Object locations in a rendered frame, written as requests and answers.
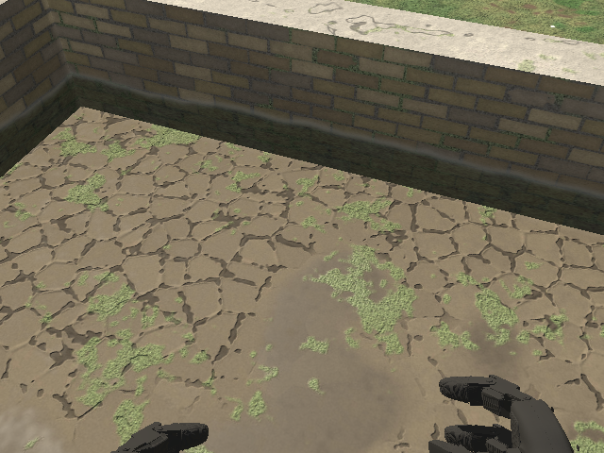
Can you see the left robot hand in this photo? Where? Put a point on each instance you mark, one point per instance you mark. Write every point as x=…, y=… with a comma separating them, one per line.
x=156, y=438

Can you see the right robot hand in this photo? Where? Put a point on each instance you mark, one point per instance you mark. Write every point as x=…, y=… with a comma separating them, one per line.
x=535, y=428

